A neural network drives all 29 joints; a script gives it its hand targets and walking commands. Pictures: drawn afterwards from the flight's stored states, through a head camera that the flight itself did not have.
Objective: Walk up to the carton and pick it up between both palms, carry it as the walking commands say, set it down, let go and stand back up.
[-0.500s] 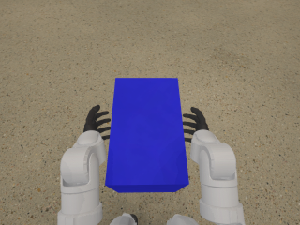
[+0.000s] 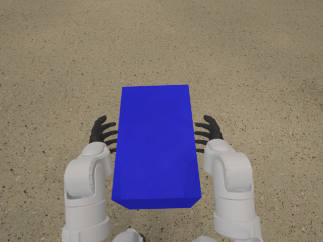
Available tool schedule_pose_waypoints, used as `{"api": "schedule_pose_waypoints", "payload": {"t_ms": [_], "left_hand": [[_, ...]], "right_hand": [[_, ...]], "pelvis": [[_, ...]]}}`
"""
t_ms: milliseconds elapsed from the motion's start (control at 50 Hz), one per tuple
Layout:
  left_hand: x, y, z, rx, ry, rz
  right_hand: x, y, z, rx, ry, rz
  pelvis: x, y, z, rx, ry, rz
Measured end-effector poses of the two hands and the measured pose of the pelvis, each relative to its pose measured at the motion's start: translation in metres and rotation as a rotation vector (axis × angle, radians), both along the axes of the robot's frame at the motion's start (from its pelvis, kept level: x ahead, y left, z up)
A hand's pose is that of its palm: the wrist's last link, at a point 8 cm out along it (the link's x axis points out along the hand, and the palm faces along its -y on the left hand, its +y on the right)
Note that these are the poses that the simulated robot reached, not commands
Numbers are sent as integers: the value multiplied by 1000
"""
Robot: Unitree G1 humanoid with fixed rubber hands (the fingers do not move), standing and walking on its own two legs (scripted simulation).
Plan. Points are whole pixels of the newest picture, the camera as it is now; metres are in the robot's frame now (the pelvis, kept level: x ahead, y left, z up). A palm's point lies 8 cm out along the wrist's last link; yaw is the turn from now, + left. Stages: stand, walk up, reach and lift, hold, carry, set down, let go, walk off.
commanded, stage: carry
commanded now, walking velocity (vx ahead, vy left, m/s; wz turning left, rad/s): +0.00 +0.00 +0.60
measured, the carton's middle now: (157, 149) +0.35 +0.00 -0.02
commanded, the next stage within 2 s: none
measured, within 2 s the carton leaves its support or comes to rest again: neither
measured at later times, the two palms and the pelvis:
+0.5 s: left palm (49, 199) +0.19 +0.19 +0.11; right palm (191, 170) +0.25 -0.06 +0.10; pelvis -0.07 +0.00 +0.01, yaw +14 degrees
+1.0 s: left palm out of the picture +0.08 +0.26 +0.11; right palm (155, 210) +0.17 +0.02 +0.09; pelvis -0.14 +0.03 +0.01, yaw +21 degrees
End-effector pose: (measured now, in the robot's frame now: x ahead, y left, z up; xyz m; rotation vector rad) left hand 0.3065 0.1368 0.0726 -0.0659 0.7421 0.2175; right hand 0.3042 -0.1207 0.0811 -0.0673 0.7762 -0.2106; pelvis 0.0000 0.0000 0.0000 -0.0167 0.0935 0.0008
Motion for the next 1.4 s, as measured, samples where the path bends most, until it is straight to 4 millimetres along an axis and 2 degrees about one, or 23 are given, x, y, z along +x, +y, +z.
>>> {"api": "schedule_pose_waypoints", "payload": {"t_ms": [80, 140, 280, 380, 500, 580, 680, 760, 840, 1000, 1060, 1140, 1240, 1400], "left_hand": [[-14, 24, -1, -26, 5, 46], [-24, 34, 4, -30, -20, 63], [-53, 42, 16, -42, -45, 95], [-83, 48, 19, -9, -36, 151], [-115, 57, 42, 53, -33, 178], [-131, 80, 47, 85, -29, 227], [-155, 120, 31, 71, -19, 299], [-180, 137, 24, 43, 10, 355], [-199, 137, 25, 48, -2, 378], [-224, 120, 36, 61, -9, 336], [-232, 124, 36, 63, -3, 336], [-247, 139, 27, 41, 2, 355], [-269, 151, 20, 8, 18, 405], [-288, 140, 29, 28, -13, 401]], "right_hand": [[-2, 24, 4, -25, 7, 47], [-8, 35, 9, -30, -16, 63], [-26, 44, 18, -40, -29, 89], [-39, 51, 14, -7, -23, 143], [-59, 62, 14, 32, -21, 208], [-63, 90, 14, 60, -20, 255], [-75, 133, 7, 55, -12, 319], [-90, 152, 7, 28, 16, 376], [-104, 154, 11, 34, -1, 393], [-131, 136, 14, 42, -13, 361], [-138, 141, 14, 42, -11, 360], [-149, 157, 11, 21, -5, 379], [-163, 173, 17, -14, 5, 433], [-181, 163, 25, 4, -28, 420]], "pelvis": [[-7, 8, 4, -31, -3, 31], [-15, 13, 4, -41, -14, 42], [-39, 11, 9, -65, -16, 90], [-58, 1, 10, -48, -5, 155], [-67, 4, 12, 9, -39, 238], [-76, 18, 14, 38, -10, 305], [-90, 40, 5, 23, -10, 340], [-103, 42, 9, 0, -25, 368], [-118, 38, 8, 3, -38, 363], [-141, 31, 9, 34, -70, 367], [-149, 35, 9, 34, -48, 382], [-160, 43, 6, 7, -34, 404], [-171, 45, 9, 6, -43, 404], [-190, 37, 8, 15, -66, 396]]}}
